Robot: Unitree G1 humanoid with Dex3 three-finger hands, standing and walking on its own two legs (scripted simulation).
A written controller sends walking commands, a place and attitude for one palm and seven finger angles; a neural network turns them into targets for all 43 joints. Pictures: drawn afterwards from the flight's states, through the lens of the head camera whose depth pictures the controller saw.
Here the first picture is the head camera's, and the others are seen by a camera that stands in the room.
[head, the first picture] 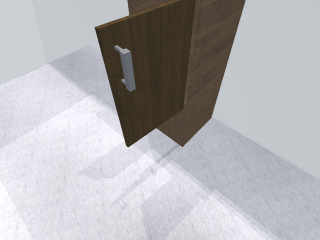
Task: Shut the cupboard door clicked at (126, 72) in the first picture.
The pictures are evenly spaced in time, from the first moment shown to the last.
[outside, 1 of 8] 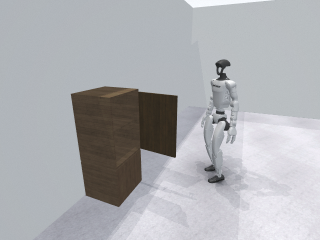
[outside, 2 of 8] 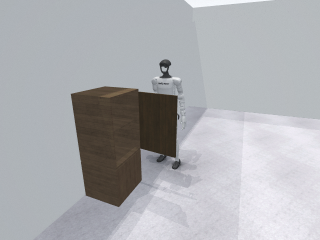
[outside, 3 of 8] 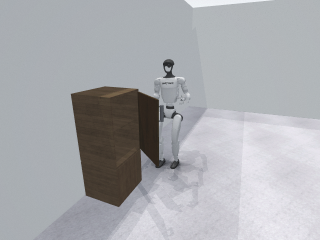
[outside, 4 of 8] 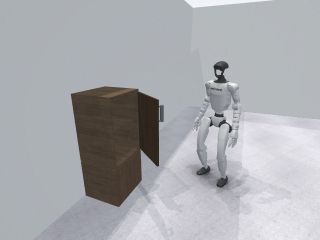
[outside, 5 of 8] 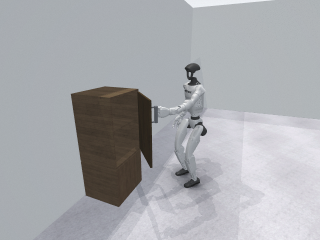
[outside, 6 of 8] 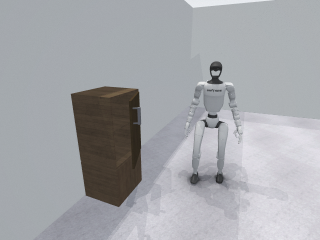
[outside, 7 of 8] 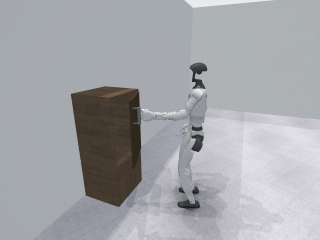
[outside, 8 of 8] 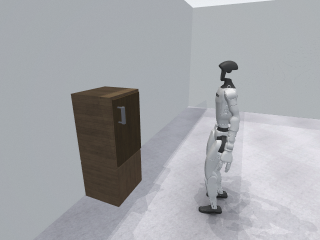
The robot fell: no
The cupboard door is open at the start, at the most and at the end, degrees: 84 84 0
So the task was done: yes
